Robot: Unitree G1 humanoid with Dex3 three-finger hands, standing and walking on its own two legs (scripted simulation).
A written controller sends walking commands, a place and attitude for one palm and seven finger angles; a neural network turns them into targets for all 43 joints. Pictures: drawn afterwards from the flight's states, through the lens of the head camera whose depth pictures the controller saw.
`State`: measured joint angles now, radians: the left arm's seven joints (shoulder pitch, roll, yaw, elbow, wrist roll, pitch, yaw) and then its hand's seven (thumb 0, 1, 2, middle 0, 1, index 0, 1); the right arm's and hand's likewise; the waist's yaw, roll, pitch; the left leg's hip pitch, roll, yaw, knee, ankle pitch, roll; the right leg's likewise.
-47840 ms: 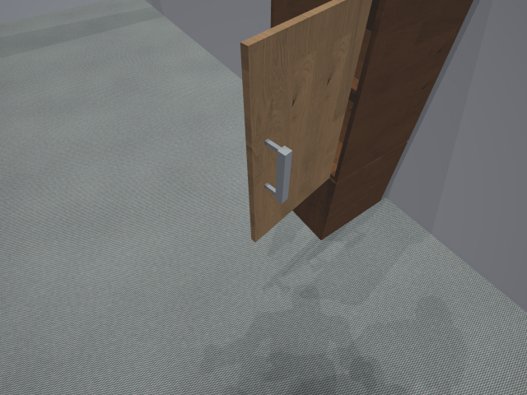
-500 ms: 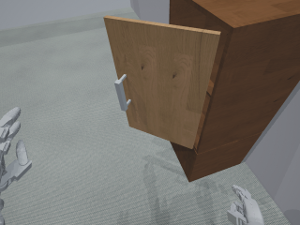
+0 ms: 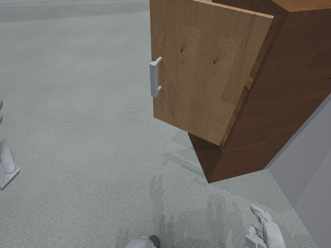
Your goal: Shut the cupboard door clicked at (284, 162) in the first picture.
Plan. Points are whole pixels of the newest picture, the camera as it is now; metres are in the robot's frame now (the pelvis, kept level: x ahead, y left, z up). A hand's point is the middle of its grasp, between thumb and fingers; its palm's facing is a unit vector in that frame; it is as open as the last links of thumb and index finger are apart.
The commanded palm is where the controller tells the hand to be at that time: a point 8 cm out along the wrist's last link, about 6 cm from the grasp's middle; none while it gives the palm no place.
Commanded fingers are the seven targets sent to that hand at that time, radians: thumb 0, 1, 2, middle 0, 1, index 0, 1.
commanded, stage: step back with the hand held close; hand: left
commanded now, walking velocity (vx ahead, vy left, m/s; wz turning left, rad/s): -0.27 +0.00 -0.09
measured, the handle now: (156, 77) +0.73 +0.09 -0.04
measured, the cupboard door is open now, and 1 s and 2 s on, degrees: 47 47 47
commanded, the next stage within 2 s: stop stepping back and stand still in 0.34 s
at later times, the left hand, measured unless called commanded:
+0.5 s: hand out of the picture +0.04 +0.30 +0.19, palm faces +0.42 -0.79 -0.45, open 7.4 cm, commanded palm +0.01 +0.35 +0.19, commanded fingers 0.00 0.90 0.90 -0.20 -0.30 -0.20 -0.30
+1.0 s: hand out of the picture -0.02 +0.35 +0.21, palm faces +0.37 -0.79 -0.49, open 7.4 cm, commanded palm -0.07 +0.39 +0.19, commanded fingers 0.00 0.90 0.90 -0.20 -0.30 -0.20 -0.30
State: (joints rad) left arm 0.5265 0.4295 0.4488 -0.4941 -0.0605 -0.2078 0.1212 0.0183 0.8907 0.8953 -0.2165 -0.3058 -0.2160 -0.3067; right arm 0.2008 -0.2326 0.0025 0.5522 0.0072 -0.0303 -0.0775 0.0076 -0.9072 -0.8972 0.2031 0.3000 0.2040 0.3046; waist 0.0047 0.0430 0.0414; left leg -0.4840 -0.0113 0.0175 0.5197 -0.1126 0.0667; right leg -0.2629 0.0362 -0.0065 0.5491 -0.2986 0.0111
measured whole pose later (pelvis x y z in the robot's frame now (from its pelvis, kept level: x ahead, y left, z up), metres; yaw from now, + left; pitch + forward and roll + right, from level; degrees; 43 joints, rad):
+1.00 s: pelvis -0.24 +0.10 +0.01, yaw -6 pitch +0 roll +0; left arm 0.57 0.52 0.48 -0.54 -0.07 -0.19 0.16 0.01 0.88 0.89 -0.22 -0.31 -0.22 -0.31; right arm 0.27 -0.20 0.00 0.67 0.00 0.00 -0.06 0.01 -0.91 -0.90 0.20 0.30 0.21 0.30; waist 0.01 -0.04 -0.07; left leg -0.58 0.05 0.05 0.98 -0.36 -0.02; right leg -0.17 0.06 -0.06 0.49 -0.34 -0.10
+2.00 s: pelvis -0.24 +0.17 +0.00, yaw -3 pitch +0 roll +0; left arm 0.24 0.22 -0.03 0.71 0.01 0.06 -0.01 0.01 0.91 0.90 -0.20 -0.30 -0.20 -0.30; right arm 0.16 -0.28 0.02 0.80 -0.03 0.01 0.01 0.00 -0.91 -0.90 0.20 0.30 0.20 0.30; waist -0.03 0.00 0.06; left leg -0.33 0.03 0.09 0.57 -0.24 0.02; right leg -0.26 -0.04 -0.07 0.57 -0.31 0.01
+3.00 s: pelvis -0.24 +0.17 +0.02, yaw -4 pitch -2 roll +0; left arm 0.25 0.17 0.02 1.13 0.01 0.00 0.02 0.01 0.91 0.90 -0.20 -0.30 -0.20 -0.30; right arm 0.26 -0.17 -0.01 1.12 -0.02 0.01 -0.02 0.00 -0.91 -0.90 0.20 0.30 0.20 0.30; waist -0.01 0.01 0.04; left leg -0.21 0.03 0.11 0.41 -0.18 0.02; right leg -0.14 -0.03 -0.05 0.39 -0.22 0.01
